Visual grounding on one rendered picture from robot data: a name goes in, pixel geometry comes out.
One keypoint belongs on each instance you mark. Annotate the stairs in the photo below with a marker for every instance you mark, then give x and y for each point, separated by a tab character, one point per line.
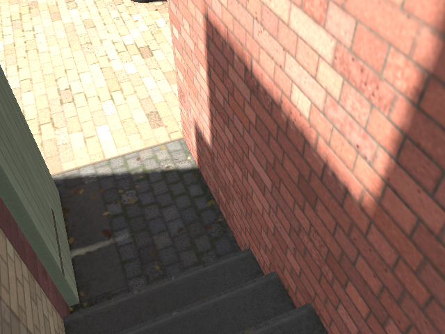
228	314

